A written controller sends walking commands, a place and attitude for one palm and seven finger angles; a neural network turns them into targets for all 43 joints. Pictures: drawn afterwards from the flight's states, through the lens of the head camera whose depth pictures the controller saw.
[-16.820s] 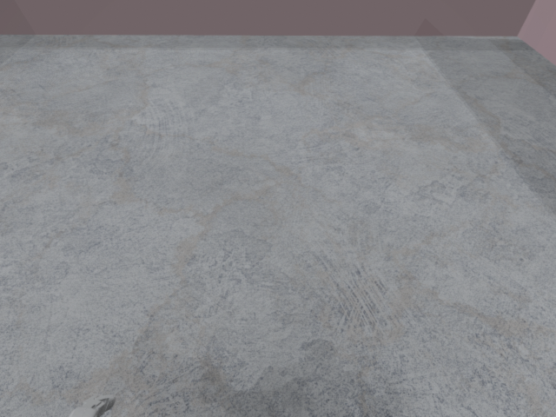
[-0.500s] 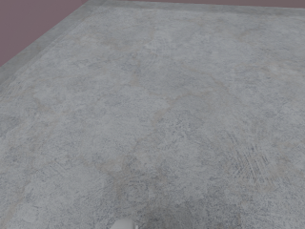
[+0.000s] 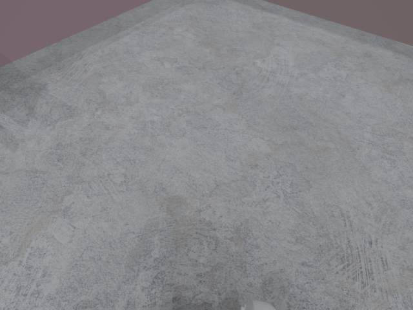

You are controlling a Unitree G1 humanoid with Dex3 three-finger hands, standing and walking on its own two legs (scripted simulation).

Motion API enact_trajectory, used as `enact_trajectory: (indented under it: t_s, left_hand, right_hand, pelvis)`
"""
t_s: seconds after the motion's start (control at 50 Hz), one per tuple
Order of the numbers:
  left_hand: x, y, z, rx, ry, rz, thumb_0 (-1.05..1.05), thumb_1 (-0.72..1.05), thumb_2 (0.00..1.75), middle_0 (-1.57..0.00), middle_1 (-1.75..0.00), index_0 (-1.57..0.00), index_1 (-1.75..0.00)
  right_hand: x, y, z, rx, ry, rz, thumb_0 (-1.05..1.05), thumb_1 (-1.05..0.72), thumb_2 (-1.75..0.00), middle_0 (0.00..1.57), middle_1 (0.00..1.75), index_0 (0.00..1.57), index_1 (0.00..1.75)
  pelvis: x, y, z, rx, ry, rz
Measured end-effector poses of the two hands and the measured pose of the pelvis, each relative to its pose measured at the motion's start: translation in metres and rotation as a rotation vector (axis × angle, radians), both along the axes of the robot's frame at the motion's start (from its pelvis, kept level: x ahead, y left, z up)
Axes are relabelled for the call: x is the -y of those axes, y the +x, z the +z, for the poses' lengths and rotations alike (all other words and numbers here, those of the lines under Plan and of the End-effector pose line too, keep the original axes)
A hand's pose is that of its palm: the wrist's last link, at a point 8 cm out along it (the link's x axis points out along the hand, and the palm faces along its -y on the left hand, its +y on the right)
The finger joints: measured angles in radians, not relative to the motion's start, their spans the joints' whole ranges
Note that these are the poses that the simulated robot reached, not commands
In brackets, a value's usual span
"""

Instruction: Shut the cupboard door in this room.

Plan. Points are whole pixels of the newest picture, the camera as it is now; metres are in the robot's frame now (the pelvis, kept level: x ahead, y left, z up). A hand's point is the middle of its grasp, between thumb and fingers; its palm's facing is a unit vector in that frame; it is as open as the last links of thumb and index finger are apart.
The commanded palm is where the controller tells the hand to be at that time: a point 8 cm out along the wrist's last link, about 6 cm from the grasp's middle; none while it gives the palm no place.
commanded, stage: turn or walk to find it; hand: left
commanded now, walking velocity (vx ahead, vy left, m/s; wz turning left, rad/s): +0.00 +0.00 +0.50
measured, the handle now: out of the picture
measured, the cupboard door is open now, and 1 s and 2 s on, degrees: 89 89 89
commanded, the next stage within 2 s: none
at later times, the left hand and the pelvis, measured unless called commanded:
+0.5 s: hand out of the picture +0.02 +0.13 -0.14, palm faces +0.27 -0.91 -0.30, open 7.3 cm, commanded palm none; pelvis -0.02 -0.08 +0.00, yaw +16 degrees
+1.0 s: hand out of the picture -0.11 +0.19 -0.17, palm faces +0.54 -0.82 -0.21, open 7.3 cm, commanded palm none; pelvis -0.02 -0.01 +0.00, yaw +30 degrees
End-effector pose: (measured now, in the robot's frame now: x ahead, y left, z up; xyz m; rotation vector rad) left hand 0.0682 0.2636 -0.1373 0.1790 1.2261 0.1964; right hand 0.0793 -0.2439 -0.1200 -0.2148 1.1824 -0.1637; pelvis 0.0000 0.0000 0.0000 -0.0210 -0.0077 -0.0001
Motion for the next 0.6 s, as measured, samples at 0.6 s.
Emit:
enact_trajectory:
  t_s: [0.6]
  left_hand:
    - [0.103,-0.121,0.023,-0.018,0.046,0.314,0.0,0.91,0.9,-0.2,-0.3,-0.21,-0.3]
  right_hand:
    - [0.072,0.017,-0.036,-0.167,0.046,0.253,0.0,-0.91,-0.9,0.19,0.3,0.2,0.3]
  pelvis:
    - [0.079,-0.02,-0.001,0.002,0.078,0.329]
